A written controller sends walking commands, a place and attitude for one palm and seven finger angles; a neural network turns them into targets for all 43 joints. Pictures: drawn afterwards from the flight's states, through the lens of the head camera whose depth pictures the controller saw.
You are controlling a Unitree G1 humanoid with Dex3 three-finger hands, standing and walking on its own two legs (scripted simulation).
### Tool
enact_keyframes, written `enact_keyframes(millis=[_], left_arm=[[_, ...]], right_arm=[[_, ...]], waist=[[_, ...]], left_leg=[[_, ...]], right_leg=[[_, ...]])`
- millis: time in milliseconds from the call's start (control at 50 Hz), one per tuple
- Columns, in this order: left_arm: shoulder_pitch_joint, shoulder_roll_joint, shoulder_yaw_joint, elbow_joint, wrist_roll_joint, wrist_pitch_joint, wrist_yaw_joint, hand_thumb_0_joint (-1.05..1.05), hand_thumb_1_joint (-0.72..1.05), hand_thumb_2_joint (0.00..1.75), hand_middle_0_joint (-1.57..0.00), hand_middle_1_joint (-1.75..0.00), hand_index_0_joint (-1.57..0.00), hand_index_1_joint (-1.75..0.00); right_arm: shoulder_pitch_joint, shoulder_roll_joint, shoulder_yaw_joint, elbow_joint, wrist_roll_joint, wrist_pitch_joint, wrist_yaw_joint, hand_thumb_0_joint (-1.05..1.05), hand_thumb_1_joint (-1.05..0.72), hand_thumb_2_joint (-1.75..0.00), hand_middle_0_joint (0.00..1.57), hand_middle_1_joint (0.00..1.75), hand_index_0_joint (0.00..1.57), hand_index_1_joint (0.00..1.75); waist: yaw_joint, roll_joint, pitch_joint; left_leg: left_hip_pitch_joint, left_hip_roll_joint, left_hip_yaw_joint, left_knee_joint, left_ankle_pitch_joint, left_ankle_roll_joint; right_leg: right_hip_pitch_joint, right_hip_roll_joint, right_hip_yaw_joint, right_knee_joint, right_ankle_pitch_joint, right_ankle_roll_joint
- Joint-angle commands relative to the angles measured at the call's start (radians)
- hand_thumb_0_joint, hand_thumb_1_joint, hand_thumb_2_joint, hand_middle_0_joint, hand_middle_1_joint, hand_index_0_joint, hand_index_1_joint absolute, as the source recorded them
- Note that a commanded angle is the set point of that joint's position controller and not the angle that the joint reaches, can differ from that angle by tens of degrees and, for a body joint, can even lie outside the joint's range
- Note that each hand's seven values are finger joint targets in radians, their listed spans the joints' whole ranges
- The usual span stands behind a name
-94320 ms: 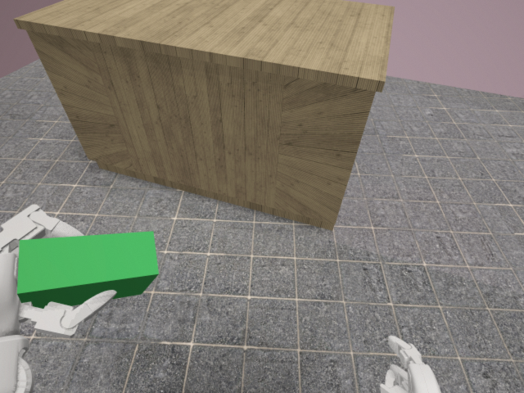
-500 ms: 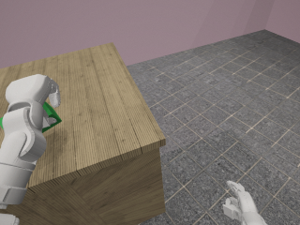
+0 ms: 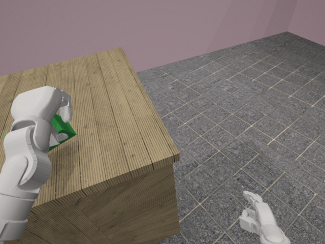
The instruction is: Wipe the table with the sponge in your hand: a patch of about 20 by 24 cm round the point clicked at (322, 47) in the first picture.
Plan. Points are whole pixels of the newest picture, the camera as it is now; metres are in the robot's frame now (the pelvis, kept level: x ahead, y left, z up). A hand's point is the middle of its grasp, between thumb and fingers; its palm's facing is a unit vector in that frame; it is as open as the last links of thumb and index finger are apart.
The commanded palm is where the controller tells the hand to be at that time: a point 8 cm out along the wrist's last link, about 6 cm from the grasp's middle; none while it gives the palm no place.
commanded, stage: bring the sponge back beside the body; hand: left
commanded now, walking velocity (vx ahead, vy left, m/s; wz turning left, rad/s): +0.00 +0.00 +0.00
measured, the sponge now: (48, 135) +0.30 +0.35 +0.13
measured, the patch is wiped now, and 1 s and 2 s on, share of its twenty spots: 0.95 0.95 0.95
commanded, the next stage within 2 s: step back with the hand held close in 1.34 s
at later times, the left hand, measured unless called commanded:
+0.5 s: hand (44, 137) +0.24 +0.28 +0.20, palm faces +0.25 -0.09 -0.96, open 6.7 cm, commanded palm +0.18 +0.29 +0.27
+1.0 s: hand (31, 161) +0.18 +0.26 +0.21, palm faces +0.33 -0.13 -0.94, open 6.6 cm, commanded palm +0.13 +0.27 +0.26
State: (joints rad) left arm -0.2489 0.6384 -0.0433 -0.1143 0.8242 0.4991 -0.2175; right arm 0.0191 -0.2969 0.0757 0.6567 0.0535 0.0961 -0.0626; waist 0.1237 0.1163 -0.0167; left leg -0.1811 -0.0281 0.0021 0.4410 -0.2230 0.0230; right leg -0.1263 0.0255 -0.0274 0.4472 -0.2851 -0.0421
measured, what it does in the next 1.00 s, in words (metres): stands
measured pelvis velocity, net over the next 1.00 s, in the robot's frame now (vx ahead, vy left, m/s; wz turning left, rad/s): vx -0.03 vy -0.01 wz -0.03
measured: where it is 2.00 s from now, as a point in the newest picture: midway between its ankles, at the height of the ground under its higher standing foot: outside the picture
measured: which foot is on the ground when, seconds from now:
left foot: down 0.00-1.00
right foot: down 0.00-1.00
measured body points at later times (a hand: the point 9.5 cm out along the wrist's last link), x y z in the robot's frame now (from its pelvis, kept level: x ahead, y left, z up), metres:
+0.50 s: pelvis -0.01 -0.01 +0.00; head -0.04 -0.06 +0.45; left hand +0.22 +0.28 +0.26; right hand +0.26 -0.19 -0.07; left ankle +0.01 +0.11 -0.74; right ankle -0.03 -0.09 -0.74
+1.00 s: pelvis -0.03 -0.01 +0.00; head -0.07 -0.07 +0.44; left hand +0.16 +0.27 +0.26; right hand +0.24 -0.20 -0.06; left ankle +0.01 +0.11 -0.74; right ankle -0.03 -0.09 -0.74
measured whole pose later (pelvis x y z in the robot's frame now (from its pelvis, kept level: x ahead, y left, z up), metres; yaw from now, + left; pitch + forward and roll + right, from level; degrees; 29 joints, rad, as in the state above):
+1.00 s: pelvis -0.03 -0.01 +0.00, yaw -2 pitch -7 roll +0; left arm 0.16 0.62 0.06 -0.54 0.71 0.57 -0.07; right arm 0.00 -0.27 0.08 0.64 0.05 0.09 -0.07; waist 0.15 0.13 -0.01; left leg -0.13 0.01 0.02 0.46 -0.21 0.00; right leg -0.09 0.06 -0.01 0.47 -0.26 -0.06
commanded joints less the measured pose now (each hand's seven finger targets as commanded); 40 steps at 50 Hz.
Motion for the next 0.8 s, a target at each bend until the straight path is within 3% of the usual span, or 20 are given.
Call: enact_keyframes(millis=[0, 40, 60, 80, 120, 180, 280, 360, 380, 460, 480, 520, 580, 660, 700, 760, 780], left_arm=[[-0.295, 0.337, 0.251, -0.233, 0.03, 0.024, 0.097, 0.0, 0.1, 1.3, -1.2, -1.6, -1.2, -1.6], [-0.261, 0.311, 0.239, -0.258, 0.014, 0.038, 0.102, 0.0, 0.1, 1.3, -1.2, -1.6, -1.2, -1.6], [-0.222, 0.311, 0.248, -0.238, 0.003, 0.054, 0.102, 0.0, 0.1, 1.3, -1.2, -1.6, -1.2, -1.6], [-0.211, 0.275, 0.211, -0.224, -0.001, 0.062, 0.098, 0.0, 0.1, 1.3, -1.2, -1.6, -1.2, -1.6], [-0.177, 0.278, 0.214, -0.218, -0.01, 0.073, 0.09, 0.0, 0.1, 1.3, -1.2, -1.6, -1.2, -1.6], [-0.179, 0.248, 0.173, -0.24, -0.009, 0.093, 0.077, 0.0, 0.1, 1.3, -1.2, -1.6, -1.2, -1.6], [-0.228, 0.239, 0.144, -0.374, 0.007, 0.091, 0.079, 0.0, 0.1, 1.3, -1.2, -1.6, -1.2, -1.6], [-0.192, 0.32, 0.231, -0.435, 0.029, 0.083, 0.11, 0.0, 0.1, 1.3, -1.2, -1.6, -1.2, -1.6], [-0.186, 0.286, 0.21, -0.433, 0.027, 0.077, 0.115, 0.0, 0.1, 1.3, -1.2, -1.6, -1.2, -1.6], [-0.104, 0.288, 0.241, -0.362, 0.006, 0.086, 0.131, 0.0, 0.1, 1.3, -1.2, -1.6, -1.2, -1.6], [-0.077, 0.25, 0.214, -0.351, -0.005, 0.084, 0.129, 0.0, 0.1, 1.3, -1.2, -1.6, -1.2, -1.6], [-0.02, 0.259, 0.233, -0.359, -0.024, 0.086, 0.124, 0.0, 0.1, 1.3, -1.2, -1.6, -1.2, -1.6], [0.059, 0.208, 0.205, -0.39, -0.045, 0.098, 0.112, 0.0, 0.1, 1.3, -1.2, -1.6, -1.2, -1.6], [0.062, 0.235, 0.227, -0.496, -0.052, 0.098, 0.119, 0.0, 0.1, 1.3, -1.2, -1.6, -1.2, -1.6], [0.06, 0.226, 0.222, -0.516, -0.049, 0.085, 0.133, 0.0, 0.1, 1.3, -1.2, -1.6, -1.2, -1.6], [0.034, 0.288, 0.27, -0.595, -0.033, 0.069, 0.158, 0.0, 0.1, 1.3, -1.2, -1.6, -1.2, -1.6], [0.042, 0.276, 0.267, -0.578, -0.029, 0.063, 0.168, 0.0, 0.1, 1.3, -1.2, -1.6, -1.2, -1.6]], right_arm=[[-0.245, -0.079, -0.028, -0.179, -0.004, -0.049, 0.006, 0.0, -0.9, -0.9, 0.2, 0.3, 0.2, 0.3], [-0.257, -0.078, -0.029, -0.184, -0.003, -0.044, 0.008, 0.0, -0.9, -0.9, 0.2, 0.3, 0.2, 0.3], [-0.251, -0.085, -0.032, -0.182, -0.002, -0.036, 0.008, 0.0, -0.9, -0.9, 0.2, 0.3, 0.2, 0.3], [-0.255, -0.08, -0.024, -0.184, 0.002, -0.035, 0.007, 0.0, -0.9, -0.9, 0.2, 0.3, 0.2, 0.3], [-0.259, -0.086, -0.024, -0.183, 0.002, -0.028, 0.004, 0.0, -0.9, -0.9, 0.2, 0.3, 0.2, 0.3], [-0.266, -0.087, -0.018, -0.191, 0.008, -0.026, -0.003, 0.0, -0.9, -0.9, 0.2, 0.3, 0.2, 0.3], [-0.288, -0.073, -0.012, -0.206, 0.005, -0.045, -0.017, 0.0, -0.9, -0.9, 0.2, 0.3, 0.2, 0.3], [-0.292, -0.076, -0.018, -0.202, -0.008, -0.044, -0.024, 0.0, -0.9, -0.9, 0.2, 0.3, 0.2, 0.3], [-0.297, -0.062, -0.009, -0.204, -0.007, -0.046, -0.023, 0.0, -0.9, -0.9, 0.2, 0.3, 0.2, 0.3], [-0.29, -0.069, -0.014, -0.189, -0.008, -0.031, -0.017, 0.0, -0.9, -0.9, 0.2, 0.3, 0.2, 0.3], [-0.293, -0.061, -0.007, -0.192, -0.006, -0.032, -0.014, 0.0, -0.9, -0.9, 0.2, 0.3, 0.2, 0.3], [-0.293, -0.067, -0.012, -0.194, -0.007, -0.026, -0.01, 0.0, -0.9, -0.9, 0.2, 0.3, 0.2, 0.3], [-0.299, -0.066, -0.009, -0.211, -0.001, -0.025, -0.004, 0.0, -0.9, -0.9, 0.2, 0.3, 0.2, 0.3], [-0.312, -0.073, -0.015, -0.221, -0.002, -0.041, -0.01, 0.0, -0.9, -0.9, 0.2, 0.3, 0.2, 0.3], [-0.312, -0.061, -0.014, -0.221, -0.006, -0.059, -0.017, 0.0, -0.9, -0.9, 0.2, 0.3, 0.2, 0.3], [-0.311, -0.065, -0.019, -0.22, -0.015, -0.068, -0.028, 0.0, -0.9, -0.9, 0.2, 0.3, 0.2, 0.3], [-0.31, -0.057, -0.017, -0.22, -0.016, -0.075, -0.03, 0.0, -0.9, -0.9, 0.2, 0.3, 0.2, 0.3]], waist=[[0.032, -0.044, -0.28], [0.033, -0.044, -0.281], [0.03, -0.051, -0.263], [0.018, -0.075, -0.229], [0.014, -0.101, -0.199], [-0.001, -0.077, -0.188], [0.0, -0.021, -0.236], [0.026, 0.009, -0.274], [0.024, -0.022, -0.253], [0.032, -0.022, -0.18], [0.028, -0.057, -0.157], [0.032, -0.067, -0.16], [0.023, -0.076, -0.148], [0.02, -0.036, -0.161], [0.022, -0.048, -0.145], [0.031, -0.013, -0.165], [0.036, -0.036, -0.148]], left_leg=[[0.053, -0.017, -0.026, -0.027, 0.349, 0.013], [0.06, -0.018, -0.023, -0.02, 0.362, 0.014], [0.052, -0.014, -0.023, -0.022, 0.344, 0.011], [0.043, -0.011, -0.018, -0.027, 0.324, 0.01], [0.035, -0.008, -0.019, -0.029, 0.299, 0.012], [0.044, -0.005, -0.018, -0.035, 0.272, 0.012], [0.081, -0.013, -0.026, -0.031, 0.275, 0.021], [0.092, -0.015, -0.032, -0.032, 0.288, 0.016], [0.084, -0.016, -0.029, -0.035, 0.277, 0.015], [0.056, -0.006, -0.029, -0.051, 0.218, 0.005], [0.045, -0.006, -0.025, -0.052, 0.208, 0.005], [0.039, -0.005, -0.022, -0.045, 0.213, 0.006], [0.027, -0.004, -0.016, -0.042, 0.198, 0.007], [0.042, -0.008, -0.018, -0.033, 0.178, 0.011], [0.048, -0.014, -0.018, -0.029, 0.167, 0.017], [0.07, -0.016, -0.022, -0.031, 0.146, 0.014], [0.059, -0.018, -0.02, -0.023, 0.147, 0.013]], right_leg=[[0.138, 0.004, 0.064, -0.021, 0.373, -0.019], [0.138, 0.002, 0.072, -0.018, 0.4, -0.018], [0.129, 0.006, 0.076, -0.024, 0.376, -0.02], [0.111, 0.003, 0.063, -0.027, 0.362, -0.013], [0.095, 0.004, 0.067, -0.036, 0.346, -0.007], [0.074, 0.005, 0.061, -0.042, 0.308, -0.007], [0.083, 0.005, 0.061, -0.039, 0.29, -0.011], [0.113, 0.01, 0.086, -0.035, 0.279, -0.024], [0.106, 0.009, 0.073, -0.038, 0.262, -0.018], [0.074, 0.014, 0.098, -0.066, 0.194, -0.023], [0.07, 0.01, 0.092, -0.068, 0.195, -0.015], [0.079, 0.008, 0.107, -0.066, 0.222, -0.009], [0.075, 0.005, 0.104, -0.062, 0.218, -0.004], [0.065, 0.005, 0.118, -0.065, 0.186, -0.004], [0.053, 0.004, 0.118, -0.074, 0.159, 0.0], [0.049, 0.008, 0.139, -0.086, 0.1, -0.009], [0.043, 0.003, 0.14, -0.086, 0.093, -0.007]])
